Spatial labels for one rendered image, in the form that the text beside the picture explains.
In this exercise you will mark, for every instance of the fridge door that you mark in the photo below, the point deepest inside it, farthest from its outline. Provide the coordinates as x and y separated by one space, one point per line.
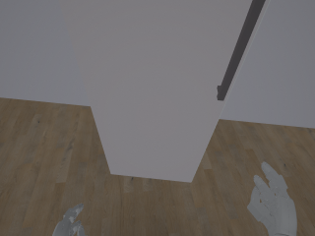
151 70

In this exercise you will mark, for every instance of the handle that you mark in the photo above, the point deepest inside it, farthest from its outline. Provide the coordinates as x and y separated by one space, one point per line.
248 26

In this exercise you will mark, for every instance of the robot right hand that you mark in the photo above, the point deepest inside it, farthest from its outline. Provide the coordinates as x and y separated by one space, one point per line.
276 212

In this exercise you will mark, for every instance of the robot left hand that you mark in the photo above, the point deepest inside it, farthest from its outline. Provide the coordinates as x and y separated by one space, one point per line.
67 227

